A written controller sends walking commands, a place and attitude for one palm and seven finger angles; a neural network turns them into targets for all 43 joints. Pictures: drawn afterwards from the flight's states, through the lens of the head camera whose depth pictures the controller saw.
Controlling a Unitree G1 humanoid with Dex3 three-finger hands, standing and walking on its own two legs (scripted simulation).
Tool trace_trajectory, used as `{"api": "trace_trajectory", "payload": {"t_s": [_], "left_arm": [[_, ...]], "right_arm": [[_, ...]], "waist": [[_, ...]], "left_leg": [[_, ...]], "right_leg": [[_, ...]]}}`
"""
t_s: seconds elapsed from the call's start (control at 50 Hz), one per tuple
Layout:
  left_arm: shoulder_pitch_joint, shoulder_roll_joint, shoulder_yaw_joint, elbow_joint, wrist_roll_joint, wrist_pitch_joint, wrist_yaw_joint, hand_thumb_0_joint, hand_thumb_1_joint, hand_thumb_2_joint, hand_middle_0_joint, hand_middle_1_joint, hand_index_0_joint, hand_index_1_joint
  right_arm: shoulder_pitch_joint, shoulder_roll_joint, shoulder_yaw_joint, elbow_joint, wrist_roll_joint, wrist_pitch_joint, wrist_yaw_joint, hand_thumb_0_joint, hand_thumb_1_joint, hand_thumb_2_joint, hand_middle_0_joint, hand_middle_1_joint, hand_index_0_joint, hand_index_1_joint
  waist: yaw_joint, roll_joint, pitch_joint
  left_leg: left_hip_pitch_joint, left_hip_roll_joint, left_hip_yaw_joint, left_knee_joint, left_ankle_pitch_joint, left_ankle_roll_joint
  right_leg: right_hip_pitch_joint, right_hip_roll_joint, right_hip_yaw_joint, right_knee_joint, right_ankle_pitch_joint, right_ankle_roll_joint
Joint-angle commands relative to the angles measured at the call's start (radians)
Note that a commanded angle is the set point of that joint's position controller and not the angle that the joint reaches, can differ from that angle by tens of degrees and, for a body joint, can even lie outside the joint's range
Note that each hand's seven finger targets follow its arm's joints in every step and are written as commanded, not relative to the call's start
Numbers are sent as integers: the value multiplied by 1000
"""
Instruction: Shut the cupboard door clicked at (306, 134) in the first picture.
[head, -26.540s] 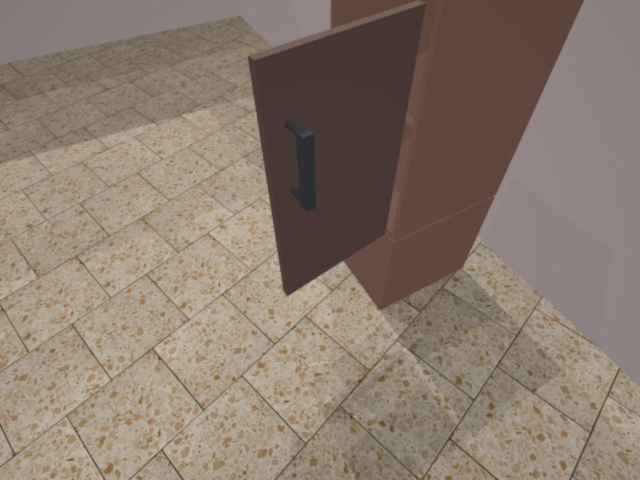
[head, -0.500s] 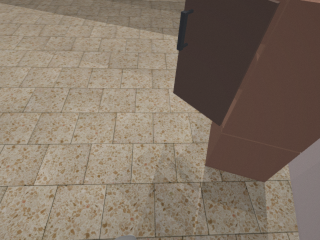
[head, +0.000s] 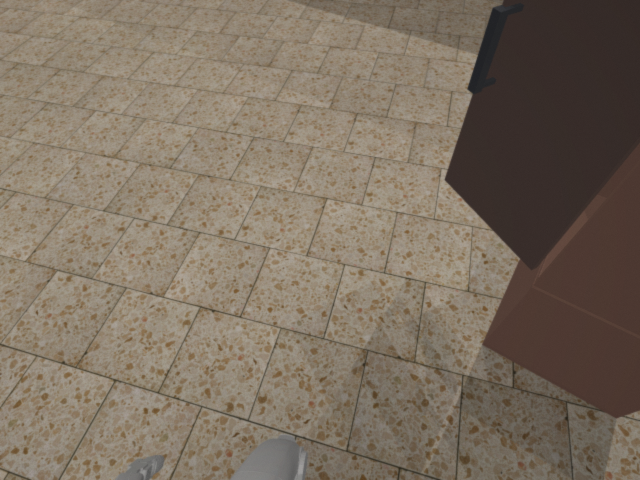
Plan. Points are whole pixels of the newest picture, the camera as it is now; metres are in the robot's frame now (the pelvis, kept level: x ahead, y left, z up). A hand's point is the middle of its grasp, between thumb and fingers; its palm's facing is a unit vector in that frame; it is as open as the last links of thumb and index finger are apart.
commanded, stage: walk to a spot facing it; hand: left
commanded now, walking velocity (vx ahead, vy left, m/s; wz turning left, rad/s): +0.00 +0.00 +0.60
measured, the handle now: (494, 50) +0.84 -0.32 +0.06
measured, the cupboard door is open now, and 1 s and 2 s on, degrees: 60 60 60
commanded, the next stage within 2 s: turn to face it in 1.56 s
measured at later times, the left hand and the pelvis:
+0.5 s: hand out of the picture +0.06 +0.23 -0.15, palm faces +0.33 -0.90 -0.29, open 7.4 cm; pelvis +0.05 -0.01 -0.01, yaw +20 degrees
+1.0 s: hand out of the picture +0.02 +0.23 -0.19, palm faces +0.66 -0.72 -0.21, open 7.4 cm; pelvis +0.17 +0.10 -0.02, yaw +39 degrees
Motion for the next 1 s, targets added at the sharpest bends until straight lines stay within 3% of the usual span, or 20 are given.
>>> {"api": "trace_trajectory", "payload": {"t_s": [0.0, 0.08, 0.14, 0.16, 0.18, 0.2, 0.24, 0.32, 0.42, 0.44, 0.46, 0.5, 0.54, 0.6, 0.74, 0.82, 0.84, 0.88, 0.9, 0.98], "left_arm": [[14, 173, 36, -67, 5, -45, 13, 0, 900, 900, -200, -300, -200, -300], [134, 234, 54, -32, 7, -38, 9, 0, 900, 900, -200, -300, -200, -300], [111, 231, 53, -43, -3, -34, 1, 0, 900, 900, -200, -300, -200, -300], [126, 191, 48, -69, -10, -30, -3, 0, 900, 900, -200, -300, -200, -300], [96, 117, 20, -113, -13, -29, -6, 0, 900, 900, -200, -300, -200, -300], [16, 127, 17, -147, -7, -19, -1, 0, 900, 900, -200, -300, -200, -300], [-32, 119, 22, -127, -10, -19, 0, 0, 900, 900, -200, -300, -200, -300], [-6, 105, 29, -96, -4, -17, -35, 0, 900, 900, -200, -300, -200, -300], [173, 112, 37, -39, 5, -40, -50, 0, 900, 900, -200, -300, -200, -300], [264, 168, 53, -22, 14, -53, -43, 0, 900, 900, -200, -300, -200, -300], [320, 258, 71, -22, 26, -61, -25, 0, 900, 900, -200, -300, -200, -300], [194, 230, 59, -51, 4, -71, -12, 0, 900, 900, -200, -300, -200, -300], [83, 145, 42, -53, 5, -88, -11, 0, 900, 900, -200, -300, -200, -300], [169, 110, 33, -8, 2, -110, -13, 0, 900, 900, -200, -300, -200, -300], [299, 127, 32, 67, 5, -113, -9, 0, 900, 900, -200, -300, -200, -300], [251, 182, 41, 54, -3, -110, -14, 0, 900, 900, -200, -300, -200, -300], [226, 185, 40, 50, -8, -107, -17, 0, 900, 900, -200, -300, -200, -300], [149, 107, 24, -57, -18, -102, -43, 0, 900, 900, -200, -300, -200, -300], [69, 118, 28, -102, -16, -100, -34, 0, 900, 900, -200, -300, -200, -300], [109, 69, 36, -19, 10, -67, -45, 0, 900, 900, -200, -300, -200, -300]], "right_arm": [[-27, -26, 12, -108, 12, -32, 10, 0, -900, -900, 200, 300, 200, 300], [-107, -8, 33, -131, 16, -38, 16, 0, -900, -900, 200, 300, 200, 300], [-1, -65, 22, -105, 12, -47, 15, 0, -900, -900, 200, 300, 200, 300], [67, -154, 1, -94, 2, -57, 10, 0, -900, -900, 200, 300, 200, 300], [151, -252, -25, -76, 4, -59, -1, 0, -900, -900, 200, 300, 200, 300], [197, -255, -26, -52, 5, -54, -15, 0, -900, -900, 200, 300, 200, 300], [133, -191, -7, -69, -2, -62, -33, 0, -900, -900, 200, 300, 200, 300], [7, -170, 6, -97, -9, -64, -27, 0, -900, -900, 200, 300, 200, 300], [-67, -156, 3, -108, -4, -59, -20, 0, -900, -900, 200, 300, 200, 300], [-89, -108, 9, -124, 6, -61, -17, 0, -900, -900, 200, 300, 200, 300], [-95, -16, 29, -155, 15, -69, -11, 0, -900, -900, 200, 300, 200, 300], [-121, -57, 11, -159, -4, -68, 3, 0, -900, -900, 200, 300, 200, 300], [-78, -39, 10, -119, -6, -62, 22, 0, -900, -900, 200, 300, 200, 300], [-77, 12, 29, -96, 2, -65, 35, 0, -900, -900, 200, 300, 200, 300], [-210, 46, 55, -133, 3, -76, 53, 0, -900, -900, 200, 300, 200, 300], [-51, -3, 42, -100, -4, -90, 38, 0, -900, -900, 200, 300, 200, 300], [85, -50, 27, -63, -10, -92, 32, 0, -900, -900, 200, 300, 200, 300], [312, -282, -28, -22, -9, -99, 3, 0, -900, -900, 200, 300, 200, 300], [307, -290, -24, -13, 2, -97, -5, 0, -900, -900, 200, 300, 200, 300], [52, -109, 31, -65, -3, -128, -24, 0, -900, -900, 200, 300, 200, 300]], "waist": [[21, -240, -67], [79, -262, -80], [13, -208, -134], [-18, 20, -217], [-60, 287, -262], [-86, 136, -246], [-64, 182, -223], [-7, 147, -102], [86, 64, -68], [138, -94, -70], [175, -415, -83], [89, -250, 27], [20, -184, 49], [45, -201, -15], [94, -228, -2], [-3, -208, -100], [-76, -147, -172], [-159, 176, -340], [-146, 20, -279], [-1, 78, -46]], "left_leg": [[-9, 90, 81, -18, -45, -23], [109, 66, 171, -303, -29, -6], [372, 70, 151, -559, 214, 22], [580, 252, -71, -600, 548, 100], [703, 498, -375, -604, 1026, 269], [661, 516, -357, -593, 991, 312], [565, 405, -307, -618, 658, 255], [381, 292, -257, -730, 57, 197], [88, 195, -240, -654, -252, 154], [-92, 91, -150, -452, -275, 108], [-271, -28, 30, -81, -246, 40], [-241, 92, -57, 223, -88, 42], [-183, 150, -23, 230, 68, 25], [-154, 138, 77, 88, 123, 12], [-98, 132, 188, -274, 126, 55], [255, 17, 289, -408, 91, 119], [498, 31, 247, -495, 164, 138], [897, 504, -481, -660, 320, 355], [795, 553, -510, -703, 278, 366], [312, 354, -243, -827, -17, 230]], "right_leg": [[162, -262, 51, -98, 606, -150], [231, -274, 4, -12, 776, -115], [105, -249, -74, 162, 655, -37], [-98, -173, -132, 353, 354, 28], [-320, -55, -106, 564, -362, 73], [-351, -58, 3, 642, -363, 53], [-353, -70, 50, 652, -254, 52], [-257, -26, 0, 419, -160, 44], [129, 55, -75, 37, -33, 33], [300, -46, 67, -140, -189, 4], [367, -365, 496, -365, -466, -101], [90, -443, 588, -445, -561, -158], [40, -358, 280, -396, -300, -123], [215, -269, -19, -291, 271, -93], [378, -306, -177, -207, 647, -81], [286, -309, -267, 40, 917, -63], [145, -292, -283, 259, 771, -33], [-420, -67, -155, 838, -270, 36], [-473, -85, -23, 885, -239, 19], [-372, -136, 32, 720, -32, 26]]}}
